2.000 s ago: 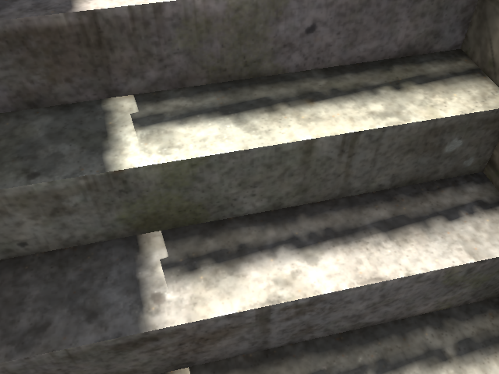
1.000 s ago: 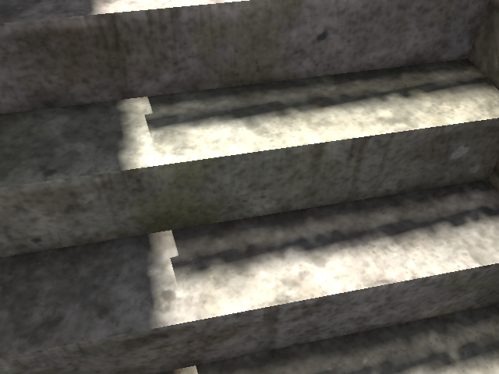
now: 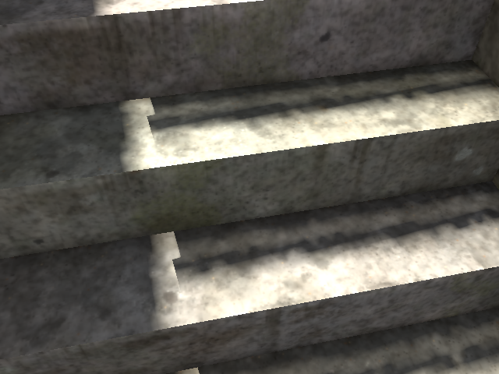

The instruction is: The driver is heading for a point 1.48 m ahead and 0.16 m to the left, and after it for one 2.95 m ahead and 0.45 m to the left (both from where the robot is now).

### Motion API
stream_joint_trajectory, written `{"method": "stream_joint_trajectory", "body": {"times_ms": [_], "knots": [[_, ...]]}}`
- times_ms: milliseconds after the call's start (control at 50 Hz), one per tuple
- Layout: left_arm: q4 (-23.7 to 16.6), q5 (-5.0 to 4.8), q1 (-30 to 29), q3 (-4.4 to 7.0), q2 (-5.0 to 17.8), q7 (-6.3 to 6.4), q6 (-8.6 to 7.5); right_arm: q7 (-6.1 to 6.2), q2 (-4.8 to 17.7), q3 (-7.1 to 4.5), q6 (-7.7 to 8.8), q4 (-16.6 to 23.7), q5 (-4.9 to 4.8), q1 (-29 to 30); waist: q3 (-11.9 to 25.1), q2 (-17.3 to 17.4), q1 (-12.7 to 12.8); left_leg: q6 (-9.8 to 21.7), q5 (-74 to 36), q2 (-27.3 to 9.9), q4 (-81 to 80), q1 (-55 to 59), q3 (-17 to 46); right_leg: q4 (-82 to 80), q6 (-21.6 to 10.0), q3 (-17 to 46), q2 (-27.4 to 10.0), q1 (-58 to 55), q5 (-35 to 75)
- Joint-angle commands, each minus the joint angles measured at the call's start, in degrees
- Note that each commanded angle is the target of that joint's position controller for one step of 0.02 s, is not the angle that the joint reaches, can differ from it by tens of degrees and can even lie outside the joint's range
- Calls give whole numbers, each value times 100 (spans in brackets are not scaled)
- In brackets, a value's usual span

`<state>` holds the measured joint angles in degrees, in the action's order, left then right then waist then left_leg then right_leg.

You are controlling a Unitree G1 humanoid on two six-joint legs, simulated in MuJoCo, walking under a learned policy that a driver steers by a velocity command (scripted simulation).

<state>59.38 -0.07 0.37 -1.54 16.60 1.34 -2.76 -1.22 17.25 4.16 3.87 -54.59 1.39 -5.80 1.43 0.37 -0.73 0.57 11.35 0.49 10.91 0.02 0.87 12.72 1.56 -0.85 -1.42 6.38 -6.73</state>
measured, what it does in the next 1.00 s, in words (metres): stands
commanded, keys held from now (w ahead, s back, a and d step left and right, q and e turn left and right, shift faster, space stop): w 1.00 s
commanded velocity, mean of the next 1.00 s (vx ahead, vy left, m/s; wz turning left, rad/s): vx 0.50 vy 0.00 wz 0.00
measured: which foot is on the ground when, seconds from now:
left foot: down 0.00-1.00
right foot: down 0.00-1.00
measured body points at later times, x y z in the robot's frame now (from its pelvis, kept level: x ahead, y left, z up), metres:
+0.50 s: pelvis +0.00 +0.00 +0.00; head +0.00 +0.00 +0.45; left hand +0.16 +0.27 -0.12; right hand +0.13 -0.26 -0.12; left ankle -0.06 +0.11 -0.75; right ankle +0.00 -0.14 -0.75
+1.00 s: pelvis +0.00 +0.00 +0.00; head +0.00 +0.00 +0.45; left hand +0.16 +0.27 -0.12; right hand +0.13 -0.26 -0.12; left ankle -0.06 +0.11 -0.75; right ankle +0.00 -0.14 -0.75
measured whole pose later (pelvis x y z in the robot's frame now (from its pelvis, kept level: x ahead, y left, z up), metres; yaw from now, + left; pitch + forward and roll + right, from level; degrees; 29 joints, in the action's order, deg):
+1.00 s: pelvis +0.00 +0.00 +0.00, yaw +0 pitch +0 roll +0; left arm 59.7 -0.2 0.7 -1.2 16.3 1.4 -2.8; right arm -1.2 16.9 3.9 3.9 -54.7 1.3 -6.0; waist 1.4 0.3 -0.6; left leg 0.5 11.0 0.5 10.4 0.3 1.3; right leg 12.3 1.7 -0.5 -1.5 6.2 -6.4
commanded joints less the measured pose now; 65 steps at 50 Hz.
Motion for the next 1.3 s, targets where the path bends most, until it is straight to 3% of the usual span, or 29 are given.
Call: {"method": "stream_joint_trajectory", "body": {"times_ms": [20, 120, 140, 180, 440, 460, 500, 540, 560, 580, 660, 700, 740, 820, 840, 880, 920, 940, 960, 1040, 1060, 1100, 1140, 1160, 1180, 1240, 1260, 1300], "knots": [[-322, -13, -466, 133, 729, 26, -72, 15, 739, -157, 64, 324, 1, 317, 380, 12, 7, -129, -1632, -547, -21, -50, 404, 11, -123, 352, -435, -259, 1230], [-312, -9, -467, 138, 730, 26, -77, 18, 726, -159, 63, 322, -2, 297, 359, 8, 1, -129, -1630, -545, -24, -43, 406, 3, -120, 356, -435, -234, 1220], [-341, 43, -449, 136, 740, 11, -72, 23, 682, -146, 79, 306, -31, 260, 323, 22, -1, -111, -1644, -550, -9, -91, 378, -39, -74, 407, -457, -287, 1366], [-325, -17, -466, 141, 725, 24, -73, 18, 742, -163, 70, 317, 1, 291, 378, 4, 5, -127, -1642, -548, -29, -50, 411, 10, -116, 354, -436, -271, 1247], [-294, -11, -452, 149, 715, 26, -79, 23, 712, -168, 65, 322, -5, 288, 355, 8, 5, -131, -1635, -545, -38, -29, 417, -10, -118, 363, -437, -234, 1220], [-323, 42, -435, 147, 724, 12, -74, 28, 668, -156, 82, 306, -34, 252, 318, 22, 3, -112, -1648, -550, -24, -77, 389, -52, -73, 414, -458, -287, 1364], [-307, -18, -451, 152, 710, 25, -75, 23, 729, -172, 72, 317, -3, 284, 373, 4, 10, -129, -1646, -548, -43, -36, 422, -4, -114, 361, -438, -272, 1245], [-295, -14, -444, 152, 708, 28, -76, 22, 708, -170, 68, 324, -5, 298, 361, 9, 11, -131, -1629, -547, -46, -27, 422, -18, -118, 364, -437, -246, 1206], [-323, 39, -430, 150, 720, 13, -72, 26, 662, -158, 83, 306, -35, 257, 318, 18, 7, -113, -1637, -551, -30, -72, 394, -63, -72, 415, -457, -291, 1346], [-300, -13, -458, 162, 728, 23, -72, 25, 710, -169, 76, 311, -4, 262, 371, -26, -7, -129, -1633, -549, -53, -48, 424, -8, -110, 359, -438, -292, 1268], [-294, -14, -443, 156, 708, 29, -76, 22, 702, -173, 68, 320, -7, 291, 352, 3, 10, -132, -1625, -546, -50, -21, 427, -27, -116, 366, -435, -238, 1196], [-320, 41, -426, 154, 715, 14, -73, 27, 659, -161, 84, 303, -36, 249, 309, 23, 6, -113, -1645, -549, -36, -71, 398, -66, -69, 417, -457, -287, 1346], [-304, -19, -443, 159, 703, 27, -74, 23, 721, -178, 75, 313, -4, 280, 366, 4, 12, -129, -1648, -547, -53, -30, 431, -16, -110, 363, -438, -273, 1233], [-289, -13, -439, 160, 703, 29, -77, 23, 698, -176, 68, 316, -8, 286, 344, 9, 10, -133, -1633, -544, -56, -20, 431, -30, -114, 368, -436, -237, 1200], [-318, 41, -422, 158, 711, 14, -73, 28, 656, -164, 85, 300, -38, 247, 306, 24, 7, -113, -1650, -549, -41, -67, 403, -70, -68, 419, -457, -288, 1346], [-302, -20, -439, 163, 701, 27, -74, 23, 718, -180, 76, 310, -6, 279, 364, 5, 13, -130, -1653, -547, -58, -26, 435, -20, -109, 365, -438, -274, 1233], [-291, -16, -432, 162, 699, 30, -76, 22, 697, -177, 71, 317, -8, 293, 354, 10, 14, -132, -1638, -546, -59, -16, 435, -32, -113, 369, -437, -249, 1198], [-319, 37, -419, 160, 710, 15, -72, 27, 652, -166, 86, 299, -38, 252, 312, 20, 10, -114, -1648, -550, -43, -60, 407, -76, -67, 420, -457, -292, 1339], [-296, -15, -446, 172, 719, 24, -73, 26, 700, -176, 79, 304, -7, 257, 364, -25, -4, -130, -1643, -548, -65, -37, 437, -21, -104, 364, -439, -294, 1263], [-290, -16, -432, 166, 700, 30, -77, 22, 694, -179, 70, 313, -10, 288, 346, 5, 13, -133, -1636, -545, -61, -11, 439, -39, -111, 370, -436, -241, 1193], [-318, 39, -415, 163, 706, 16, -73, 28, 651, -167, 87, 296, -39, 248, 305, 24, 9, -114, -1653, -549, -48, -60, 410, -78, -65, 420, -456, -290, 1340], [-302, -21, -432, 168, 696, 28, -74, 23, 714, -184, 77, 306, -7, 278, 360, 5, 15, -131, -1656, -546, -64, -21, 442, -28, -106, 367, -437, -275, 1228], [-291, -17, -425, 167, 696, 31, -76, 22, 694, -181, 72, 313, -9, 291, 351, 11, 16, -132, -1644, -545, -65, -11, 441, -39, -109, 371, -436, -250, 1195], [-319, 36, -412, 165, 706, 16, -72, 28, 649, -169, 88, 295, -40, 250, 309, 20, 11, -114, -1655, -549, -49, -54, 413, -82, -64, 421, -456, -294, 1336], [-296, -16, -439, 176, 716, 25, -73, 26, 697, -179, 81, 300, -9, 256, 362, -25, -2, -131, -1650, -547, -70, -31, 443, -27, -101, 366, -439, -296, 1260], [-291, -17, -421, 169, 694, 31, -76, 22, 693, -182, 73, 311, -10, 290, 349, 11, 17, -133, -1645, -544, -68, -10, 444, -42, -108, 371, -436, -250, 1192], [-319, 36, -408, 166, 704, 16, -72, 27, 648, -170, 88, 293, -41, 249, 307, 20, 12, -114, -1657, -548, -52, -53, 416, -85, -62, 422, -456, -294, 1333], [-303, -21, -424, 171, 694, 30, -74, 23, 711, -186, 78, 303, -9, 277, 356, 6, 16, -131, -1658, -545, -69, -18, 448, -33, -103, 368, -437, -277, 1223]]}}
Keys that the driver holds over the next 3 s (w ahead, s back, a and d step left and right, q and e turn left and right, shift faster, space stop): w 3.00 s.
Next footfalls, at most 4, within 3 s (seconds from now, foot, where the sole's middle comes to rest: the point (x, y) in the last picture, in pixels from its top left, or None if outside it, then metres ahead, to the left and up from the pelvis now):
none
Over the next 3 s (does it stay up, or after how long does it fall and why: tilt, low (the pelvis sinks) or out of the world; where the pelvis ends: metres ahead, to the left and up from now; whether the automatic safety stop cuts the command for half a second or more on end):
stays up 0.00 0.00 0.00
